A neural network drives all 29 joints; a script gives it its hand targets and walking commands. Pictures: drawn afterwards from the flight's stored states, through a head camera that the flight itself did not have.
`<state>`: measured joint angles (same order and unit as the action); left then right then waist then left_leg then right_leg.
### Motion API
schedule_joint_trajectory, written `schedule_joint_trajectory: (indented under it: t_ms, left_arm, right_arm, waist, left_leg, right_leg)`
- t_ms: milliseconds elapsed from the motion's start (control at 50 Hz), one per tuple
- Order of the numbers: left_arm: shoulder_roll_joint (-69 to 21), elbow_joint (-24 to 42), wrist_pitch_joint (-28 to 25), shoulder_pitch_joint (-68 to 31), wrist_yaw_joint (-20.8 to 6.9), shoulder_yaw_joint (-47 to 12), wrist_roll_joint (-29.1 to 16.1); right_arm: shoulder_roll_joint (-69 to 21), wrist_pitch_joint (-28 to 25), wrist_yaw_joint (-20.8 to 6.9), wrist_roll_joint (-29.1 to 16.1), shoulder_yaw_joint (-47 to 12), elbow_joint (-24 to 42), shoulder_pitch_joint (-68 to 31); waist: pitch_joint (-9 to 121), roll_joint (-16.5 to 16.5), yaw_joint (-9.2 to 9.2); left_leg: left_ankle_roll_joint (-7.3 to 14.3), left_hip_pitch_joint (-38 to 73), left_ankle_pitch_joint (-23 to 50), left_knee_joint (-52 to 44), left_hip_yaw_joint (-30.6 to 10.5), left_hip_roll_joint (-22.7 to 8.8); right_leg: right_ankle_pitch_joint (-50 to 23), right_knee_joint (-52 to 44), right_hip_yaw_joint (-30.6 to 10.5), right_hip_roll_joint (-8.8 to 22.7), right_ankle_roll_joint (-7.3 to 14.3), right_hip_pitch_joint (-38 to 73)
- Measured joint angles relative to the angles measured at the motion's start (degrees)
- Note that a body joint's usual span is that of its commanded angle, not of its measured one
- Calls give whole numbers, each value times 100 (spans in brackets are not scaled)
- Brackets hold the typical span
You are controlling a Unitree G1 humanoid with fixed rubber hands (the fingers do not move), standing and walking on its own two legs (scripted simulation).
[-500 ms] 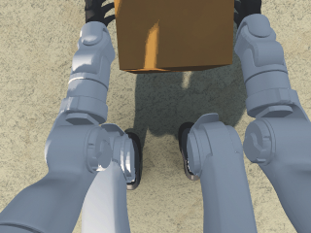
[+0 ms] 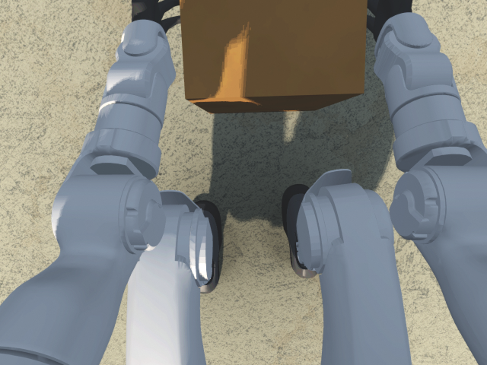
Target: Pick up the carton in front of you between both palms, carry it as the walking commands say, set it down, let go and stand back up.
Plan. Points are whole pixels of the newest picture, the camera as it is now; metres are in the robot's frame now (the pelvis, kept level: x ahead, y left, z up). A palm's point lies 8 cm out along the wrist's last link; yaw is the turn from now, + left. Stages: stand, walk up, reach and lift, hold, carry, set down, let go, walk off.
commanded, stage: set down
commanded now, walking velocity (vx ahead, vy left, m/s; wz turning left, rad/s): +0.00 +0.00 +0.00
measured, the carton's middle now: (265, 39) +0.52 -0.07 -0.23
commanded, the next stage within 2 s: let go in 1.74 s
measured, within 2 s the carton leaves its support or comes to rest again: neither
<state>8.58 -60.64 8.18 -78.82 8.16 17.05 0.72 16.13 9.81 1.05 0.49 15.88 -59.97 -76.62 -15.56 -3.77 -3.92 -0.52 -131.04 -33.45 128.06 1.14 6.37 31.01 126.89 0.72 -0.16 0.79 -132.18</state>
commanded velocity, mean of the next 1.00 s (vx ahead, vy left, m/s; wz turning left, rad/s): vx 0.00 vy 0.00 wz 0.00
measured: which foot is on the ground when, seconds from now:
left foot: down 0.00-1.00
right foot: down 0.00-1.00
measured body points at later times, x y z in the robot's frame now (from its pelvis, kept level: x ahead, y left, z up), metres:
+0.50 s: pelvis -0.01 +0.00 +0.00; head +0.35 -0.03 +0.27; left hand +0.55 +0.10 -0.17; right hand +0.51 -0.23 -0.18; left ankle +0.11 +0.11 -0.32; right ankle +0.12 -0.11 -0.32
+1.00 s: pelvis +0.01 -0.01 +0.06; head +0.34 -0.04 +0.36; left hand +0.55 +0.11 -0.07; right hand +0.52 -0.27 -0.07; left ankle +0.11 +0.11 -0.32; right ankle +0.12 -0.11 -0.32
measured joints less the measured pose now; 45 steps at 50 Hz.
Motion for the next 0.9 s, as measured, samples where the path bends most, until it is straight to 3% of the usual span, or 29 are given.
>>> schedule_joint_trajectory:
  t_ms: [260,420,480,560,680,780,900]
  left_arm:
    - [32,-83,-38,-134,-334,309,302]
    - [116,-185,-152,-214,-428,241,338]
    - [274,-380,-291,-274,-325,-123,109]
    - [627,-520,-467,-207,-91,-704,-541]
    - [943,-136,-565,157,-55,-1307,-1262]
    - [885,411,-493,364,27,-1377,-1322]
    - [626,1170,-211,843,151,-1146,-1021]
  right_arm:
    - [26,-60,-357,395,371,-96,-137]
    - [62,-238,-443,404,466,-258,-218]
    - [181,-514,-273,202,302,-541,-258]
    - [495,-816,56,-439,-131,-829,-198]
    - [876,-998,133,-1252,-698,-680,-12]
    - [942,-937,138,-1538,-877,-279,126]
    - [735,-621,165,-1322,-711,550,598]
  waist:
    - [-179,28,-9]
    - [-324,84,-1]
    - [-496,147,20]
    - [-723,217,60]
    - [-742,219,60]
    - [-488,259,87]
    - [63,254,94]
  left_leg:
    - [-3,82,22,3,19,1]
    - [-42,161,29,7,9,-12]
    - [-67,246,24,10,9,-32]
    - [-83,349,-15,-2,-9,-57]
    - [-85,356,-99,26,-28,-59]
    - [-88,325,-154,1,-27,-104]
    - [-59,568,-220,-367,-8,-157]
  right_leg:
    - [-22,19,-19,-4,8,69]
    - [-50,23,-14,-21,7,128]
    - [-66,27,-15,-41,5,192]
    - [-59,8,2,-64,25,272]
    - [20,33,28,-58,53,276]
    - [34,2,25,-102,54,209]
    - [76,-348,-33,-168,37,414]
